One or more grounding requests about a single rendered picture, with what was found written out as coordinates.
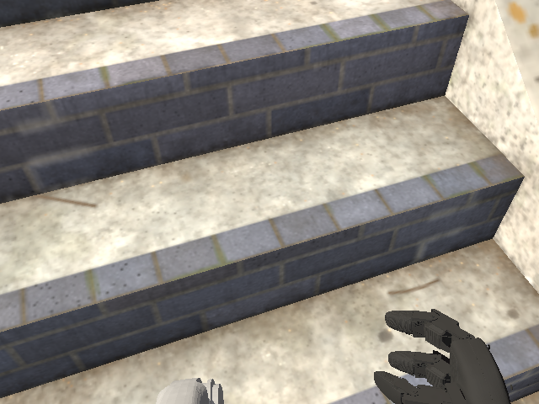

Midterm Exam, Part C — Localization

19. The right robot hand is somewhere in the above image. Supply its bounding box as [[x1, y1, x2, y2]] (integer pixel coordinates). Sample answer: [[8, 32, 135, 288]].
[[374, 309, 513, 404]]

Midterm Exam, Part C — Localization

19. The left robot thigh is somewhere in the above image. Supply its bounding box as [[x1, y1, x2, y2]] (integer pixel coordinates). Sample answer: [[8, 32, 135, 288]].
[[157, 378, 224, 404]]

